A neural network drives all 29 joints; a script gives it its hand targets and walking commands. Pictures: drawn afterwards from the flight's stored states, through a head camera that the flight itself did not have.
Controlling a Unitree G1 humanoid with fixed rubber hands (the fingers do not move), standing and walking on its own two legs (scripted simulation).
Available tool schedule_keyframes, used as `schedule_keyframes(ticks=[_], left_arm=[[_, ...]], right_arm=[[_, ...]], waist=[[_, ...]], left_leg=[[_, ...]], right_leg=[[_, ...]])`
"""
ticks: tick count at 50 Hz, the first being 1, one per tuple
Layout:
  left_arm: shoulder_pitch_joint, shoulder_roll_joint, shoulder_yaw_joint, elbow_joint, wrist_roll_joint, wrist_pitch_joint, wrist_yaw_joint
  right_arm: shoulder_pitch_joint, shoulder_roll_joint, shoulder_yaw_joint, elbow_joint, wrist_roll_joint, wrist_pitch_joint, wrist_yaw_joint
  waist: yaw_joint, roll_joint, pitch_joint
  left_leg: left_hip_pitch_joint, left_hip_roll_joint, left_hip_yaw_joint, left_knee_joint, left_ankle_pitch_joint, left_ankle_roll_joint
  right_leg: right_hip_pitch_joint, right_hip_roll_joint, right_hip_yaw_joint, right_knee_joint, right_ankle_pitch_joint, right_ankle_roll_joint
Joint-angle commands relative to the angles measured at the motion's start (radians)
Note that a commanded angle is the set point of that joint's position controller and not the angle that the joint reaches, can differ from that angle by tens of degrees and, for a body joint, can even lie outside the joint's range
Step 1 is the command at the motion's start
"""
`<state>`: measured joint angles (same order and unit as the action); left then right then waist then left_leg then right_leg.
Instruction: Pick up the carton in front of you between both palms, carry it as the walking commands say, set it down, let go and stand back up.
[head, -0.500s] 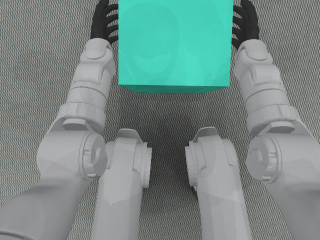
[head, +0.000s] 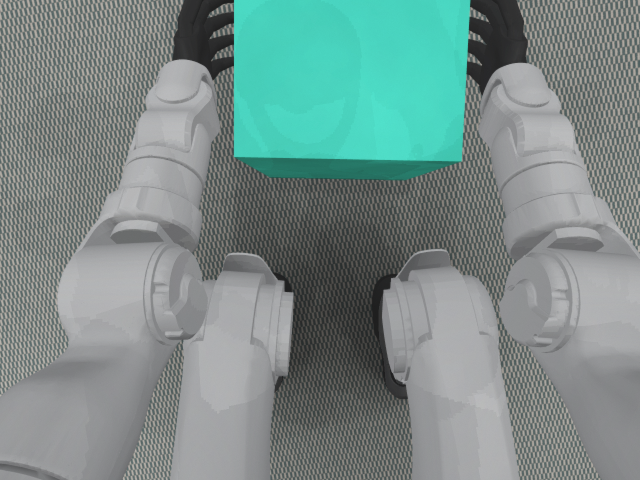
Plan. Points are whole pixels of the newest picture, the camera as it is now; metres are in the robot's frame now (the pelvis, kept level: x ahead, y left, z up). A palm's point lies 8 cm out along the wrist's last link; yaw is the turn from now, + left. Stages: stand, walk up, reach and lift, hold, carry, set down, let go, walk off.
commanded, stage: set down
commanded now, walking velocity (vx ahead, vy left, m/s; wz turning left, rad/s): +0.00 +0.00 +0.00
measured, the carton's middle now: (343, 88) +0.51 -0.01 -0.23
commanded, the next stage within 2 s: let go in 1.36 s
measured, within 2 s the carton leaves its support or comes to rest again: neither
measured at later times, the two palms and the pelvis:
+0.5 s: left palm (152, 47) +0.53 +0.17 -0.13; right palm (553, 52) +0.52 -0.21 -0.13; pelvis +0.00 +0.00 +0.01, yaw +0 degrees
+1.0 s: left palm out of the picture +0.53 +0.18 +0.03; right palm out of the picture +0.51 -0.21 +0.04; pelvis +0.02 +0.00 +0.15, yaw +0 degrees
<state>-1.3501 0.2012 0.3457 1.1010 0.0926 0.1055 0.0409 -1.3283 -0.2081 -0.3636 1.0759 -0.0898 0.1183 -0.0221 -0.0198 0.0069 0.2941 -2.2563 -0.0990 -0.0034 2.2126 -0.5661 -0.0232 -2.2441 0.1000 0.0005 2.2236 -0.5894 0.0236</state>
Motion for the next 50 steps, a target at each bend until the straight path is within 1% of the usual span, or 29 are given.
schedule_keyframes(ticks=[1, 2, 3, 4, 5, 6, 8, 12, 14, 17, 20, 23, 25, 27, 29, 33, 35, 38, 45, 50], left_arm=[[-0.367, -0.434, -0.163, -0.012, -0.024, -0.020, -0.131], [-0.324, -0.286, -0.129, -0.004, -0.026, -0.034, -0.098], [-0.253, -0.065, -0.084, 0.008, -0.030, -0.051, -0.046], [-0.198, 0.147, -0.070, 0.001, -0.050, -0.071, 0.009], [-0.205, 0.207, -0.090, -0.003, -0.084, -0.083, 0.042], [-0.212, 0.227, -0.110, 0.004, -0.118, -0.091, 0.057], [-0.228, 0.243, -0.152, 0.005, -0.186, -0.105, 0.064], [-0.257, 0.225, -0.249, -0.056, -0.297, -0.124, 0.053], [-0.241, 0.228, -0.274, -0.099, -0.329, -0.125, 0.052], [-0.192, 0.251, -0.275, -0.157, -0.345, -0.115, 0.062], [-0.139, 0.269, -0.258, -0.231, -0.336, -0.094, 0.077], [-0.097, 0.267, -0.232, -0.339, -0.309, -0.058, 0.088], [-0.072, 0.254, -0.209, -0.376, -0.280, -0.027, 0.089], [-0.046, 0.234, -0.181, -0.359, -0.250, -0.006, 0.084], [-0.021, 0.210, -0.156, -0.315, -0.225, -0.002, 0.073], [0.006, 0.174, -0.135, -0.259, -0.199, -0.019, 0.055], [0.013, 0.170, -0.129, -0.249, -0.190, -0.025, 0.050], [0.017, 0.172, -0.123, -0.265, -0.182, -0.025, 0.047], [0.032, 0.185, -0.128, -0.388, -0.181, 0.005, 0.041], [0.070, 0.178, -0.123, -0.435, -0.173, 0.029, 0.029]], right_arm=[[-0.369, 0.443, 0.167, -0.020, 0.023, -0.029, 0.136], [-0.323, 0.300, 0.133, -0.014, 0.022, -0.041, 0.103], [-0.259, 0.076, 0.090, -0.007, 0.028, -0.057, 0.051], [-0.201, -0.151, 0.066, -0.004, 0.046, -0.080, -0.008], [-0.199, -0.212, 0.074, 0.006, 0.080, -0.095, -0.042], [-0.205, -0.230, 0.098, 0.016, 0.120, -0.105, -0.057], [-0.226, -0.251, 0.149, 0.019, 0.192, -0.124, -0.065], [-0.242, -0.244, 0.239, -0.030, 0.299, -0.146, -0.057], [-0.225, -0.250, 0.265, -0.065, 0.331, -0.147, -0.056], [-0.185, -0.277, 0.270, -0.126, 0.349, -0.139, -0.064], [-0.131, -0.290, 0.256, -0.208, 0.344, -0.118, -0.077], [-0.089, -0.283, 0.227, -0.328, 0.318, -0.078, -0.087], [-0.062, -0.268, 0.201, -0.366, 0.288, -0.044, -0.088], [-0.040, -0.241, 0.179, -0.351, 0.258, -0.024, -0.083], [-0.020, -0.209, 0.164, -0.309, 0.234, -0.021, -0.073], [0.007, -0.173, 0.147, -0.255, 0.209, -0.036, -0.054], [0.015, -0.171, 0.139, -0.244, 0.200, -0.041, -0.050], [0.022, -0.177, 0.129, -0.256, 0.192, -0.042, -0.048], [0.039, -0.204, 0.114, -0.366, 0.189, -0.017, -0.039], [0.073, -0.202, 0.108, -0.405, 0.186, 0.003, -0.021]], waist=[[-0.005, -0.001, -0.776], [-0.003, -0.003, -0.788], [-0.003, -0.007, -0.805], [-0.005, -0.007, -0.829], [-0.004, 0.000, -0.862], [-0.001, 0.003, -0.880], [-0.001, 0.002, -0.915], [-0.016, 0.010, -1.018], [-0.017, 0.019, -1.102], [-0.012, 0.019, -1.245], [-0.010, 0.010, -1.395], [-0.009, 0.002, -1.508], [-0.010, -0.004, -1.487], [-0.009, -0.009, -1.369], [-0.004, -0.008, -1.247], [0.001, -0.006, -1.171], [0.000, -0.006, -1.180], [-0.001, -0.004, -1.232], [-0.007, 0.003, -1.423], [-0.006, 0.005, -1.449]], left_leg=[[0.346, -0.010, 0.010, -0.155, 0.169, 0.019], [0.363, 0.000, 0.014, -0.155, 0.167, 0.010], [0.385, 0.013, 0.018, -0.158, 0.164, 0.002], [0.410, 0.027, 0.018, -0.168, 0.164, -0.004], [0.430, 0.036, 0.011, -0.168, 0.168, -0.006], [0.441, 0.043, 0.007, -0.164, 0.176, -0.005], [0.444, 0.056, -0.002, -0.152, 0.208, -0.001], [0.493, 0.067, -0.018, -0.133, 0.306, 0.007], [0.549, 0.069, -0.015, -0.129, 0.343, 0.007], [0.634, 0.067, -0.003, -0.136, 0.365, 0.004], [0.712, 0.055, 0.021, -0.159, 0.365, 0.002], [0.766, 0.040, 0.043, -0.218, 0.343, 0.007], [0.752, 0.032, 0.050, -0.264, 0.310, 0.015], [0.686, 0.028, 0.051, -0.306, 0.261, 0.019], [0.621, 0.030, 0.048, -0.343, 0.228, 0.020], [0.587, 0.036, 0.039, -0.408, 0.226, 0.013], [0.598, 0.036, 0.038, -0.442, 0.227, 0.011], [0.641, 0.034, 0.041, -0.493, 0.237, 0.007], [0.820, 0.020, 0.053, -0.612, 0.306, 0.001], [0.911, 0.018, 0.049, -0.705, 0.342, 0.001]], right_leg=[[0.311, 0.004, 0.000, -0.187, 0.199, -0.012], [0.333, -0.006, -0.004, -0.186, 0.200, -0.005], [0.355, -0.019, -0.010, -0.190, 0.195, 0.006], [0.376, -0.033, -0.014, -0.198, 0.189, 0.014], [0.390, -0.040, -0.004, -0.203, 0.186, 0.013], [0.398, -0.045, 0.003, -0.198, 0.193, 0.011], [0.404, -0.058, 0.013, -0.182, 0.231, 0.007], [0.421, -0.076, 0.017, -0.159, 0.321, 0.000], [0.458, -0.079, 0.011, -0.157, 0.353, -0.002], [0.537, -0.075, -0.004, -0.165, 0.378, -0.001], [0.642, -0.064, -0.023, -0.193, 0.389, 0.003], [0.732, -0.048, -0.039, -0.252, 0.384, 0.001], [0.737, -0.041, -0.043, -0.297, 0.358, 0.000], [0.681, -0.039, -0.040, -0.339, 0.305, -0.001], [0.612, -0.042, -0.034, -0.377, 0.267, -0.002], [0.576, -0.043, -0.029, -0.440, 0.267, -0.001], [0.589, -0.043, -0.029, -0.473, 0.271, 0.001], [0.633, -0.040, -0.032, -0.523, 0.284, 0.002], [0.793, -0.028, -0.048, -0.637, 0.352, 0.008], [0.867, -0.025, -0.049, -0.728, 0.387, 0.012]])
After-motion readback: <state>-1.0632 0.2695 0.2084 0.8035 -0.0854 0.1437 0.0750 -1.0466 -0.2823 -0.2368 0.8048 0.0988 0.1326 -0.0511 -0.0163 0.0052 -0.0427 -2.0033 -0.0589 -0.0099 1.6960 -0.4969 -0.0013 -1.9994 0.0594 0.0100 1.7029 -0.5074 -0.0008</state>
